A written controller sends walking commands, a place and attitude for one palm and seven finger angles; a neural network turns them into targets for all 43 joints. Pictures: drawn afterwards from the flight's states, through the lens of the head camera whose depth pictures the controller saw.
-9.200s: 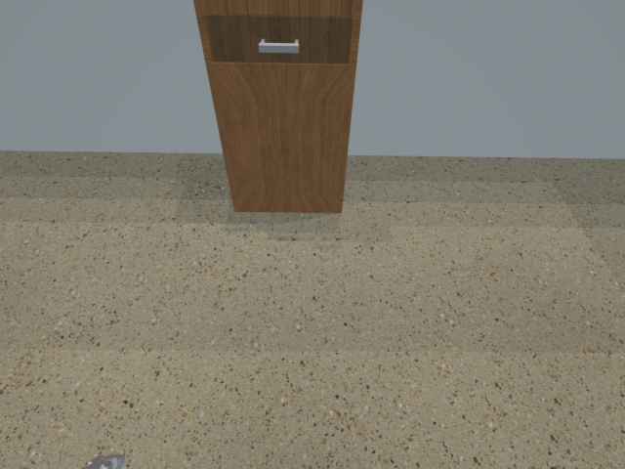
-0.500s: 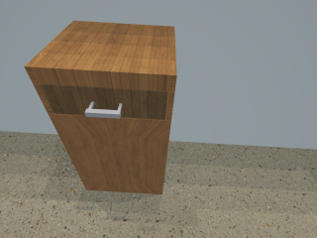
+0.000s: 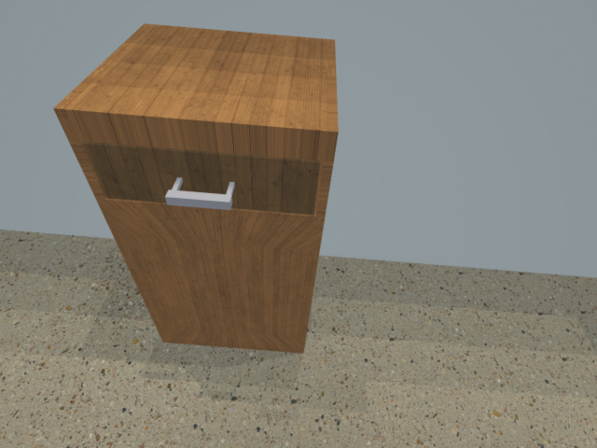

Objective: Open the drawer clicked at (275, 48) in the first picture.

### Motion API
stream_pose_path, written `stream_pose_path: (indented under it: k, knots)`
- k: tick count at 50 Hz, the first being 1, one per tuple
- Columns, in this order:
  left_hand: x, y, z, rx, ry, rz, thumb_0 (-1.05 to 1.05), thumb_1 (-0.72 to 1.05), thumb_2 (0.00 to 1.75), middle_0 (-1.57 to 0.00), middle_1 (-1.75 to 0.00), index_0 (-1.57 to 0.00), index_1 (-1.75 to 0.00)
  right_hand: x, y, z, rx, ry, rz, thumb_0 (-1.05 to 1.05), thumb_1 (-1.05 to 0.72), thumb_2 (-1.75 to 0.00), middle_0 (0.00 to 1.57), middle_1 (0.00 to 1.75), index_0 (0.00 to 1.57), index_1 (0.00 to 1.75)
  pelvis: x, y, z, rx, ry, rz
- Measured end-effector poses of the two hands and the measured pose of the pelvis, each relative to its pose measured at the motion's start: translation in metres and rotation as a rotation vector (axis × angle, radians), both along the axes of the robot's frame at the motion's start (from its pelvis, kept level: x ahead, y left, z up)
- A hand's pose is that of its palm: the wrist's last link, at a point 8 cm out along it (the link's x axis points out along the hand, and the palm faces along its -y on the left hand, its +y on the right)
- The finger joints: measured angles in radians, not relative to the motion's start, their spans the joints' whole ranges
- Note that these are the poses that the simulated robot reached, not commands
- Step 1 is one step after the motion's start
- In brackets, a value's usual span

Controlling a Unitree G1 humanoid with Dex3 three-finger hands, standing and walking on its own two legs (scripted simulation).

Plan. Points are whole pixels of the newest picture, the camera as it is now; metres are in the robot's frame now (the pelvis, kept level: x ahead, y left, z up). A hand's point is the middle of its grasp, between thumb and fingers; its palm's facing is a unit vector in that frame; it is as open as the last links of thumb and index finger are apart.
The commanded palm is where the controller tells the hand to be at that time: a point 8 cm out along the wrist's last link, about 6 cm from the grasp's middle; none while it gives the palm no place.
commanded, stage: look again from close up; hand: left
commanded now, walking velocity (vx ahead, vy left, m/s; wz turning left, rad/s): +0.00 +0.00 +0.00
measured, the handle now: (202, 192) +0.56 +0.23 -0.01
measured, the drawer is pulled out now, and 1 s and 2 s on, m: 0.00 0.00 0.00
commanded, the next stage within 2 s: shuffle to correct the standing spot in 0.34 s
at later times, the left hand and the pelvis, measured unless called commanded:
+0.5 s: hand out of the picture -0.04 +0.13 -0.18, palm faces +0.06 -0.99 -0.13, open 7.4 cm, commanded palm none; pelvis -0.01 -0.01 +0.00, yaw +0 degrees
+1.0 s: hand out of the picture +0.06 +0.18 -0.18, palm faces +0.04 -0.98 -0.18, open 7.3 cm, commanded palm none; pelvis +0.05 +0.02 +0.00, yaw -1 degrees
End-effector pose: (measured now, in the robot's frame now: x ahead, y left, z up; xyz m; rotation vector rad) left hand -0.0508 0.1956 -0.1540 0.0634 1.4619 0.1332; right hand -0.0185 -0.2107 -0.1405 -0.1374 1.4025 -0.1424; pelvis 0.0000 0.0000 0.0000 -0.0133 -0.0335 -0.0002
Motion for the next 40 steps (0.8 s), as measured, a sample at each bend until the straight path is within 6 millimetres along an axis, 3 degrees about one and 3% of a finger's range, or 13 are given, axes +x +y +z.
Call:
stream_pose_path:
  k: [26,33,40]
  knots:
    - [0.002,-0.012,0.002,0.005,-0.021,0.003,0.0,0.91,0.9,-0.2,-0.3,-0.2,-0.3,-0.008,-0.005,-0.004,0.018,0.002,-0.015,0.01,-0.91,-0.9,0.19,0.3,0.2,0.3,-0.005,-0.01,0.0,0.003,0.014,-0.005]
    - [0.005,-0.008,-0.003,0.001,-0.025,0.048,0.0,0.91,0.9,-0.2,-0.3,-0.2,-0.3,-0.005,-0.008,-0.004,0.004,0.027,0.0,0.01,-0.91,-0.9,0.19,0.3,0.2,0.3,0.007,-0.008,-0.004,-0.01,0.016,0.006]
    - [0.024,0.014,-0.011,-0.008,0.005,0.044,0.0,0.91,0.9,-0.2,-0.3,-0.2,-0.3,0.009,0.002,0.0,-0.036,0.013,-0.017,0.0,-0.91,-0.9,0.19,0.3,0.2,0.3,0.029,0.011,-0.008,0.002,0.02,-0.001]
